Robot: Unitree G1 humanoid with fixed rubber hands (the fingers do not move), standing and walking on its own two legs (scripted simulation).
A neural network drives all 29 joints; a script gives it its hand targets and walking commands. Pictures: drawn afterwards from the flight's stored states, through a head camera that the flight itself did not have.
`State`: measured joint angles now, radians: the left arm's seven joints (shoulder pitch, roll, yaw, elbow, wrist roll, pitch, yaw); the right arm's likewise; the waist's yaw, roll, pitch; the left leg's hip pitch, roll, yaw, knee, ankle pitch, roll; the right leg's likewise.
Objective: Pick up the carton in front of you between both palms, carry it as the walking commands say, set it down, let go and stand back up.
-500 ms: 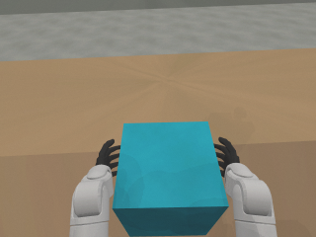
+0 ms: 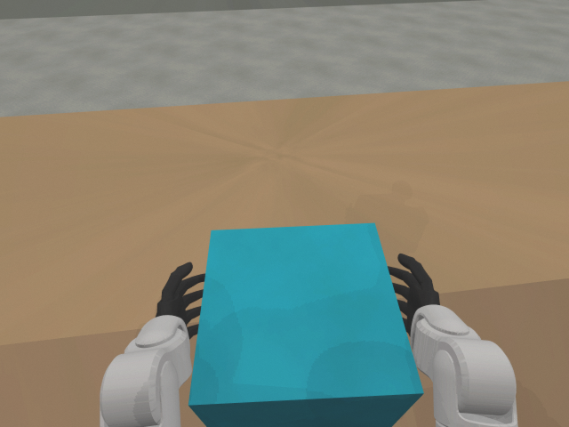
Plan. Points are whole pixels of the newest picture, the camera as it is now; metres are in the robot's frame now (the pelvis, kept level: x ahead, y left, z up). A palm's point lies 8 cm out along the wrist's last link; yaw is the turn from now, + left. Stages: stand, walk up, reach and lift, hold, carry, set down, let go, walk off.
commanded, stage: carry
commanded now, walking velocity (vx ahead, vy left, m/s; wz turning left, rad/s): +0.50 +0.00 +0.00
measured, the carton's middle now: (297, 342) +0.25 -0.01 +0.03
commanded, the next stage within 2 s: none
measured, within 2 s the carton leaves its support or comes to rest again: neither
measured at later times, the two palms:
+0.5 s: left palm (208, 168) +0.57 +0.13 +0.10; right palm (364, 160) +0.57 -0.16 +0.10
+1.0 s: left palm (214, 75) +0.99 +0.16 +0.11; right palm (322, 70) +0.99 -0.14 +0.11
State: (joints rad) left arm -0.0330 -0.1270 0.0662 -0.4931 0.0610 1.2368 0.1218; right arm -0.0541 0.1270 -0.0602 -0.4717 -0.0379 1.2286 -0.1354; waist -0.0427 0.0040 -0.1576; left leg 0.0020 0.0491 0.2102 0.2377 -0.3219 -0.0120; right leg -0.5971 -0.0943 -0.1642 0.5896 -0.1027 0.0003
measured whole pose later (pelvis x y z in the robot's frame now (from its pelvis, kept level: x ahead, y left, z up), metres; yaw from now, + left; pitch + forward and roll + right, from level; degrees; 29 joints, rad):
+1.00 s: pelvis +0.66 +0.01 -0.01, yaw +1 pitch +4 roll +0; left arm -0.44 -0.07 0.19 -0.16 0.05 1.16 0.14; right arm -0.45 0.09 -0.18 -0.13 -0.04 1.13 -0.14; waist -0.03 -0.01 -0.07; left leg -0.05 0.01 0.20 0.37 -0.40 0.02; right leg -0.64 -0.07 -0.12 0.62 -0.03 -0.06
